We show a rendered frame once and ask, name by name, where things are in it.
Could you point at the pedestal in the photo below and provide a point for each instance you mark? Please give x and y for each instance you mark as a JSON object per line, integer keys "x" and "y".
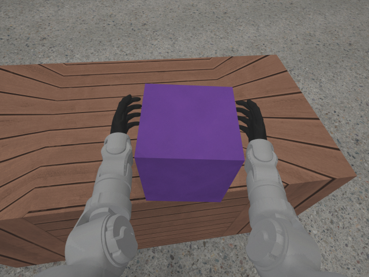
{"x": 55, "y": 117}

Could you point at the carton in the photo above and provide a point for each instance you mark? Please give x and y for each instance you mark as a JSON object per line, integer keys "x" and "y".
{"x": 189, "y": 146}

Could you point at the right robot forearm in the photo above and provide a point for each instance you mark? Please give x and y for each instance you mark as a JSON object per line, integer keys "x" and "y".
{"x": 265, "y": 189}

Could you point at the right robot hand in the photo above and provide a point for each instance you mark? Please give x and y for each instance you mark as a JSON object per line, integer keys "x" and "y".
{"x": 255, "y": 126}

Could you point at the robot left upper arm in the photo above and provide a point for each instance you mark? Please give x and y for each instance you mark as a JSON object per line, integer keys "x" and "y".
{"x": 100, "y": 248}

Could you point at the left robot forearm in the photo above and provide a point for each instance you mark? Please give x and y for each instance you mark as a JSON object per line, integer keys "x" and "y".
{"x": 111, "y": 191}

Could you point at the robot right upper arm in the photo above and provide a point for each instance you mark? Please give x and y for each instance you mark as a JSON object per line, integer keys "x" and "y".
{"x": 279, "y": 250}

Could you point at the left robot hand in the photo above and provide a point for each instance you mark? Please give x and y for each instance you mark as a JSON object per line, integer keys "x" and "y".
{"x": 121, "y": 117}

